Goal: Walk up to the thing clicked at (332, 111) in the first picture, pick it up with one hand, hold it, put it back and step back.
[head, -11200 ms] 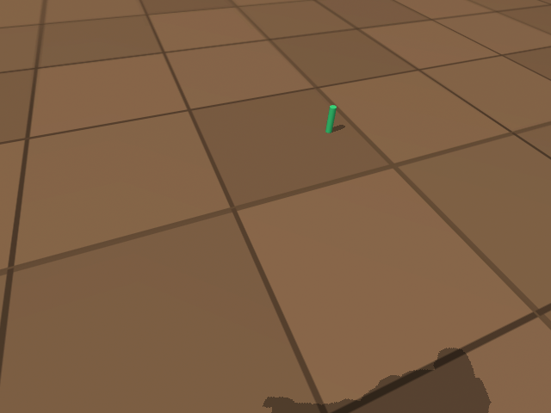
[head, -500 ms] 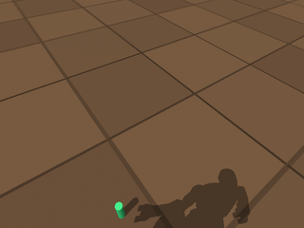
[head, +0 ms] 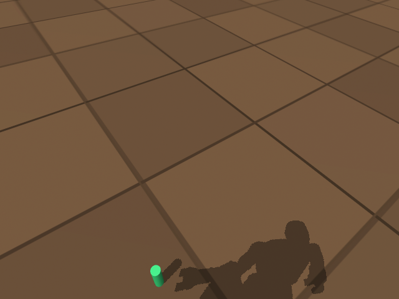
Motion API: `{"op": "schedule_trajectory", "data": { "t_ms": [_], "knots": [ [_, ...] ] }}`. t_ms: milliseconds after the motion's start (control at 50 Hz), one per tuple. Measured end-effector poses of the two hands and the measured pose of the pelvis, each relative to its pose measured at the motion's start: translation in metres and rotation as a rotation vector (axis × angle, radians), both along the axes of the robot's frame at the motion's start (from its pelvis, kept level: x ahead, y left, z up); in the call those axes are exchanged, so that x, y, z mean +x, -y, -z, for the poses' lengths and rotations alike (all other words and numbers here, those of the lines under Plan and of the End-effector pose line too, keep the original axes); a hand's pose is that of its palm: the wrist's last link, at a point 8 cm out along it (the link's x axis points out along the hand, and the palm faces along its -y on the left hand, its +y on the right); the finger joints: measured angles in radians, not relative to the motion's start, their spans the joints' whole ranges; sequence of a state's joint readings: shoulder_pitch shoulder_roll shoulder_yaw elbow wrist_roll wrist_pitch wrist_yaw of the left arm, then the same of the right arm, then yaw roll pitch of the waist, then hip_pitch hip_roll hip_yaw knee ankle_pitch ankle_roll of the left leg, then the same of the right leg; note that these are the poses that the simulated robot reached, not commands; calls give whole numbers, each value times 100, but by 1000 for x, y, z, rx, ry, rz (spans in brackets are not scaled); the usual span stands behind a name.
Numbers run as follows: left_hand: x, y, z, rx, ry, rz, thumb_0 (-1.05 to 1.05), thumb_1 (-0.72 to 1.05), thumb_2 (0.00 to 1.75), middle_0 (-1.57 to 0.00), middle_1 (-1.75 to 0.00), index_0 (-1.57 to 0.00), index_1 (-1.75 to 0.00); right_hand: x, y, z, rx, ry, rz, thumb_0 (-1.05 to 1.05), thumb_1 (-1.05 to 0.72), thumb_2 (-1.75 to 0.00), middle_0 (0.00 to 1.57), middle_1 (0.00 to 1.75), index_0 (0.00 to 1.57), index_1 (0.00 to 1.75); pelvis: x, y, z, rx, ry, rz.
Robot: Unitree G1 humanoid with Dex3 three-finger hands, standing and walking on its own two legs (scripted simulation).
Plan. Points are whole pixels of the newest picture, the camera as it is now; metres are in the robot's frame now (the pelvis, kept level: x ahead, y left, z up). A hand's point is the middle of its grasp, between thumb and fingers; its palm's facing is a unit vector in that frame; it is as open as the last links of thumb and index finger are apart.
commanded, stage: stand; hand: left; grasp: from the side
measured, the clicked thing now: (157, 276) +0.36 +0.16 -0.69
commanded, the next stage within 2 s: go down in 0.10 s
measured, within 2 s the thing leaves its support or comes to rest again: neither
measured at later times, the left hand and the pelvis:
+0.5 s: hand out of the picture +0.16 +0.26 -0.17, palm faces +0.04 -0.95 -0.32, open 12.2 cm; pelvis -0.01 +0.00 -0.03, yaw +0 degrees
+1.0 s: hand out of the picture +0.14 +0.28 -0.20, palm faces +0.06 -0.95 -0.31, open 17.1 cm; pelvis -0.01 +0.01 -0.08, yaw +0 degrees
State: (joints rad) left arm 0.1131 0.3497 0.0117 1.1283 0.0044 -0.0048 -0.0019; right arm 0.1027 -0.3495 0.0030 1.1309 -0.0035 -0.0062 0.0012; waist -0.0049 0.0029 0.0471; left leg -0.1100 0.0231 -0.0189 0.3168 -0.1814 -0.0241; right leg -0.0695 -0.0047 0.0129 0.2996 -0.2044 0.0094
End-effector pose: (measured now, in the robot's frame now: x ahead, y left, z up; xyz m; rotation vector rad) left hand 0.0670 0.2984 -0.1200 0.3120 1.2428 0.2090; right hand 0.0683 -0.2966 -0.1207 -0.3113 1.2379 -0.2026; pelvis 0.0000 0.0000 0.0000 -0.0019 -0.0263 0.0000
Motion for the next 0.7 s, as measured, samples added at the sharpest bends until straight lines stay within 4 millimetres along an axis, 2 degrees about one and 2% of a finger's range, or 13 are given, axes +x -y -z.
{"op": "schedule_trajectory", "data": {
  "t_ms": [220, 300, 400, 480, 580, 700],
  "knots": [
    [0, -3, 0, 2, -4, 3, 1, 90, 89, -20, -30, -21, -29, 1, -3, 0, 2, 0, 0, 1, -90, -90, 20, 30, 20, 30, 1, -2, 0, 0, -2, 2],
    [24, 1, 2, -11, 98, -44, 1, 83, 83, -19, -24, -19, -23, 9, -13, 0, 8, 90, -4, 1, -92, -90, 20, 29, 20, 30, -6, -3, 5, -2, -52, -14],
    [67, 0, 11, -34, 164, -15, 1, 61, 60, -10, -15, -11, -15, 10, -29, 8, 34, 140, 8, 1, -93, -91, 20, 30, 20, 30, -14, -2, 16, -5, -130, -7],
    [84, -6, 12, -26, 193, 6, 1, 40, 43, -6, -11, -7, -11, 5, -39, 12, 53, 166, 36, 1, -91, -90, 20, 30, 20, 31, -13, -4, 24, -7, -159, 4],
    [80, -12, 19, -15, 144, 2, 0, 12, 28, -4, -9, -5, -9, 10, -46, 18, 69, 209, 40, 1, -88, -89, 20, 30, 20, 31, -11, -9, 34, -14, -191, 6],
    [66, -16, 34, -26, 131, -21, 0, -18, 18, -4, -9, -4, -9, 31, -50, 25, 57, 289, 13, 1, -84, -88, 20, 30, 20, 31, -10, -13, 51, -19, -240, 7]
  ]
}}
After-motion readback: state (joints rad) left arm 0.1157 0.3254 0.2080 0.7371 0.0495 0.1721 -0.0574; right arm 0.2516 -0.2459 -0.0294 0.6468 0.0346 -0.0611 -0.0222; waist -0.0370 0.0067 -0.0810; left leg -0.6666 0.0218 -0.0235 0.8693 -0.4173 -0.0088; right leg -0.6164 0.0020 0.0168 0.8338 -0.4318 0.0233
